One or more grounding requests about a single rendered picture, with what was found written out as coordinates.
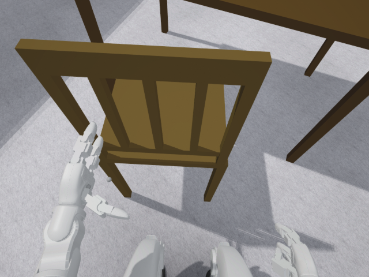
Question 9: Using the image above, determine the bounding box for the left robot forearm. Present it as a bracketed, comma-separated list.
[33, 204, 86, 277]

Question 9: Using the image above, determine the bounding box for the table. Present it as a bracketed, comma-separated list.
[75, 0, 369, 163]

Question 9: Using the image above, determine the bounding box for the robot thigh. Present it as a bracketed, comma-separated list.
[210, 246, 253, 277]
[123, 239, 165, 277]

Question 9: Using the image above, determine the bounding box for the chair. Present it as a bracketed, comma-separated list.
[15, 39, 272, 202]

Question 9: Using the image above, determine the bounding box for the robot right hand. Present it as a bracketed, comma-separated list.
[272, 223, 319, 277]

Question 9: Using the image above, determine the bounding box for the robot left hand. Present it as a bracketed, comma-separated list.
[59, 121, 130, 220]

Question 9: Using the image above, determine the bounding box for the left robot thigh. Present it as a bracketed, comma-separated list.
[123, 239, 165, 277]

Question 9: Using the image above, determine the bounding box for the right robot thigh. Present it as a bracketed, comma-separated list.
[210, 246, 253, 277]

